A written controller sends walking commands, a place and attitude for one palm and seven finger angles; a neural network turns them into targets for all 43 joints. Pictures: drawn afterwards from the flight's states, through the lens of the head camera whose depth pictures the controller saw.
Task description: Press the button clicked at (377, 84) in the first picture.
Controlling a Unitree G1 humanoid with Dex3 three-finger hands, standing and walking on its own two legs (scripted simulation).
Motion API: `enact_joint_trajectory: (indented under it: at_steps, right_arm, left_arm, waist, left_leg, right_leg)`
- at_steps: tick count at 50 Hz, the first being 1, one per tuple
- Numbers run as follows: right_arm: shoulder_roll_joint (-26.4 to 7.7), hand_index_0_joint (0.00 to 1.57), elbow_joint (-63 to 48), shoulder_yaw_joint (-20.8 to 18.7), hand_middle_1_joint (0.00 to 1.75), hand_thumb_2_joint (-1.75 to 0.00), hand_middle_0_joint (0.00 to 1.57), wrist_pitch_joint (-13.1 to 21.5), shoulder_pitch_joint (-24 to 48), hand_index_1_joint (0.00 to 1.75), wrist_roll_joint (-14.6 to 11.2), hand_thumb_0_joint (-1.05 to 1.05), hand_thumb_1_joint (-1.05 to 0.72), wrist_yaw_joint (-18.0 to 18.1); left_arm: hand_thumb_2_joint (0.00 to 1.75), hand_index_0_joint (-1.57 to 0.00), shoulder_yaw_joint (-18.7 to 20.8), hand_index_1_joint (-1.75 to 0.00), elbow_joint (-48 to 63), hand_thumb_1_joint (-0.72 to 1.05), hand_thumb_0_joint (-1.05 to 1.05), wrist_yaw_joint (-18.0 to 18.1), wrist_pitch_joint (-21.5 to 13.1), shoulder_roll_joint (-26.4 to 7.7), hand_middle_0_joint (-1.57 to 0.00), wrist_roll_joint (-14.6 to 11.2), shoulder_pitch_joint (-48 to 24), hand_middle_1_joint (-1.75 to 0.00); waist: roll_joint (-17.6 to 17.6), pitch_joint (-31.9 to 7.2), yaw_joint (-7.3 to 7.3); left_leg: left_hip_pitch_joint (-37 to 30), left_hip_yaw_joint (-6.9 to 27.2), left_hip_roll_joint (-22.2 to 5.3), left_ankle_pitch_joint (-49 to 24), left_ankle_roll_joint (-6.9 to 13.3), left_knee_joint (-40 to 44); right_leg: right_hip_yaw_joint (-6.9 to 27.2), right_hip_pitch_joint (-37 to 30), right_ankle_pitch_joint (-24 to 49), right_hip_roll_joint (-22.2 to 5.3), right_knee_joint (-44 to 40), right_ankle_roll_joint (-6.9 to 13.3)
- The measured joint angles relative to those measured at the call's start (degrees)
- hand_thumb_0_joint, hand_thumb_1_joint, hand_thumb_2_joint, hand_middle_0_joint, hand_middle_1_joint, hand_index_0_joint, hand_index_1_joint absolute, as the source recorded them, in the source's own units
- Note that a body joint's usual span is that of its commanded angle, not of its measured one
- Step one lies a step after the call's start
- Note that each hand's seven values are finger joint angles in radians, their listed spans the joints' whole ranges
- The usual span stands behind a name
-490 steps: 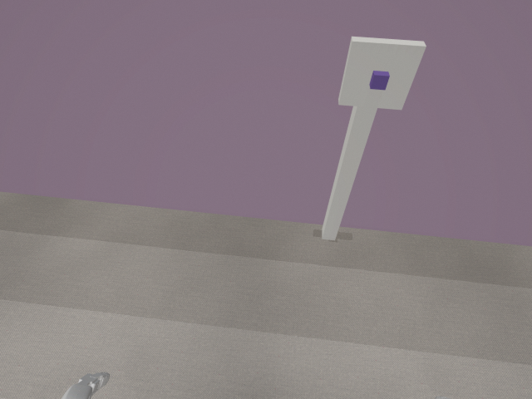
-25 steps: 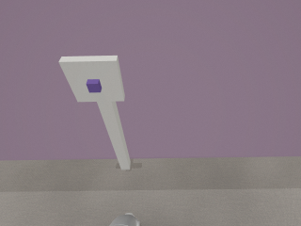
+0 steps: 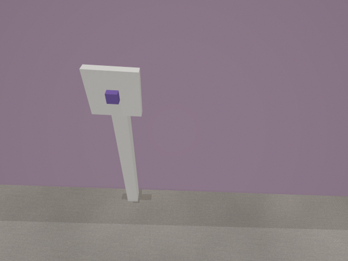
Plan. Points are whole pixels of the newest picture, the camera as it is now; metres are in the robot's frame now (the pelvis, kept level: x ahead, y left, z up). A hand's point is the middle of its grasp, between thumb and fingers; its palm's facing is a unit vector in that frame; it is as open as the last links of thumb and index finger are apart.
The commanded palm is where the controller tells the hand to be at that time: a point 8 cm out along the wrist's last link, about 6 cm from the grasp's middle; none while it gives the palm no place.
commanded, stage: come to a stop and stand still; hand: left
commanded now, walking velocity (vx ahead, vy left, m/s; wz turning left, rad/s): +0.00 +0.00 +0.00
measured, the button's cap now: (112, 96) +0.60 +0.23 +0.05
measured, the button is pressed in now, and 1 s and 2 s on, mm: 0 0 0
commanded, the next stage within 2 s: look again from close up in 0.32 s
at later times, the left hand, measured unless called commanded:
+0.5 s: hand out of the picture -0.03 +0.17 -0.18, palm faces +0.06 -0.99 -0.13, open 7.4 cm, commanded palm none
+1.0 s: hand out of the picture -0.03 +0.18 -0.18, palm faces +0.06 -0.99 -0.13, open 7.4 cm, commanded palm none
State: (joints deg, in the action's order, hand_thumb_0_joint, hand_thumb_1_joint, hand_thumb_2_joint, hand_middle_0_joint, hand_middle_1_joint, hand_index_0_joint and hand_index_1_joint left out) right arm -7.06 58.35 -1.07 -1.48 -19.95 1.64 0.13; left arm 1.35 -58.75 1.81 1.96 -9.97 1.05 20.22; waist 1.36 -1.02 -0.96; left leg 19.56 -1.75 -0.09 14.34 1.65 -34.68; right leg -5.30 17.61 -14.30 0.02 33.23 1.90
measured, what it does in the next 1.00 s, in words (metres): stands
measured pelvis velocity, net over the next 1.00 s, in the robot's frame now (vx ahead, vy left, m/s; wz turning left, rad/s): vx -0.03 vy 0.02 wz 0.01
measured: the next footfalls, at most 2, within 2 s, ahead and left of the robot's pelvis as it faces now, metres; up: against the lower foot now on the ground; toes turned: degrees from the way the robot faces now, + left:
left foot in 1.30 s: +0.01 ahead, +0.11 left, +0.00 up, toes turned +3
right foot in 1.76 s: +0.13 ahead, -0.11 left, +0.00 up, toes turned -8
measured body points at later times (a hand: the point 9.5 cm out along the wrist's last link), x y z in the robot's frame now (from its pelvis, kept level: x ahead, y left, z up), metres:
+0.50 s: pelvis -0.03 +0.01 +0.01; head -0.05 +0.03 +0.45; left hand -0.03 +0.22 -0.16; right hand -0.03 -0.21 -0.14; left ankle +0.04 +0.10 -0.73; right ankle +0.05 -0.10 -0.72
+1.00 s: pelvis -0.03 +0.02 +0.01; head -0.04 +0.04 +0.46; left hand -0.03 +0.23 -0.16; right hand -0.05 -0.21 -0.14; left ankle +0.04 +0.10 -0.73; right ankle +0.05 -0.10 -0.72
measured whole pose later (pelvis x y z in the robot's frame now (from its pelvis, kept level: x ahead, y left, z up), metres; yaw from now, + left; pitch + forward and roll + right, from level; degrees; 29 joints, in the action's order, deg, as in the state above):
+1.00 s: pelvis -0.03 +0.02 +0.01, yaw +0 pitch -2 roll -1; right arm -7.5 62.5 -1.0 -0.7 -19.9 1.6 1.2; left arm 1.6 -60.7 0.8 0.4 -8.2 1.4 18.2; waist 1.8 0.7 0.2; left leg 18.6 -2.9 1.1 9.9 3.6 -29.5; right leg -2.2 19.8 -17.3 -0.1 31.5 1.1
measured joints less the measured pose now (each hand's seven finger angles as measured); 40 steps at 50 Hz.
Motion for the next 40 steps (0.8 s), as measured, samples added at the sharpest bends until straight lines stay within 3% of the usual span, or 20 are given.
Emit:
enact_joint_trajectory:
  at_steps: [6, 11, 17, 22, 29, 35, 40]
  right_arm:
    - [0.59, 0.2, 1.52, 0.45, 0.3, -0.9, 0.2, -0.04, -0.19, 0.3, 0.14, 0.0, -0.9, 0.34]
    - [-0.15, 0.2, 1.85, 0.04, 0.3, -0.9, 0.2, -0.36, 1.84, 0.3, 0.02, 0.0, -0.9, 0.45]
    - [-1.15, 0.2, 1.35, -0.4, 0.3, -0.9, 0.2, 0.08, 2.61, 0.3, -0.09, 0.01, -0.91, 0.5]
    - [-0.72, 0.2, 2.08, -0.07, 0.3, -0.9, 0.19, 1.28, 1.0, 0.3, -0.01, 0.0, -0.91, 0.78]
    - [-0.16, 0.2, 3.41, 0.35, 0.3, -0.9, 0.19, 0.61, 0.79, 0.3, -0.09, 0.0, -0.91, 0.94]
    - [-0.34, 0.2, 2.96, 0.14, 0.3, -0.9, 0.2, 0.15, 2.33, 0.3, 0.07, 0.01, -0.91, 0.76]
    - [-0.9, 0.2, 2.35, -0.08, 0.3, -0.9, 0.2, 0.71, 2.48, 0.3, -0.06, 0.01, -0.92, 0.65]
  left_arm:
    - [0.89, -0.2, -0.05, -0.3, 0.49, 0.91, 0.01, -0.4, -0.86, 0.78, -0.2, 0.38, -0.54, -0.3]
    - [0.89, -0.2, -0.13, -0.3, -0.31, 0.91, 0.01, -0.62, -1.43, 2.15, -0.2, 0.56, 0.49, -0.3]
    - [0.89, -0.2, -0.2, -0.3, -2.44, 0.91, 0.01, -0.31, -1.12, 2.83, -0.2, 0.14, 2.28, -0.3]
    - [0.89, -0.2, -0.16, -0.3, -3.26, 0.91, 0.01, -0.36, -0.8, 2.01, -0.2, 0.0, 0.65, -0.3]
    - [0.89, -0.2, -0.04, -0.3, -1.55, 0.91, 0.01, -0.73, -1.68, 1.81, -0.2, 0.58, -1.4, -0.3]
    - [0.89, -0.2, -0.13, -0.3, -2.0, 0.91, 0.01, -0.63, -1.89, 2.47, -0.2, 0.57, -0.19, -0.3]
    - [0.89, -0.2, -0.11, -0.3, -3.12, 0.91, 0.01, -0.47, -1.59, 2.57, -0.2, 0.05, 0.35, -0.3]
  waist:
    - [0.05, 0.82, 1.28]
    - [-0.78, 2.04, 1.76]
    - [-0.89, 0.94, 1.16]
    - [0.25, 0.43, 0.9]
    - [0.05, 1.21, 1.67]
    - [-1.36, 1.29, 1.6]
    - [-1.42, 1.56, 0.64]
  left_leg:
    - [-0.06, -0.61, 0.2, -2.21, 1.1, 2.8]
    - [0.39, -0.77, 0.87, -1.25, 0.94, 2.72]
    - [0.95, 0.0, 0.53, 4.44, -0.07, -0.83]
    - [-1.2, -0.2, 0.3, -2.57, 0.73, 2.36]
    - [-2.18, -1.05, 1.31, -3.82, 1.49, 4.95]
    - [-1.61, -0.82, 1.81, 0.09, 1.01, 4.35]
    - [-0.17, -0.37, 1.09, 1.91, 0.27, 2.48]
  right_leg:
    - [1.13, 1.0, -3.78, 0.22, -0.25, -0.59]
    - [1.84, 1.36, -0.52, -0.07, -0.83, -0.3]
    - [1.36, 0.8, 2.74, 0.23, -3.37, 0.2]
    - [1.54, 0.55, 1.11, 0.39, -2.62, -0.43]
    - [2.6, 1.08, -0.78, -0.46, -1.91, -0.81]
    - [3.11, 0.95, 1.04, -0.49, -3.27, -0.61]
    - [2.5, 0.8, 3.1, 0.08, -4.82, -0.4]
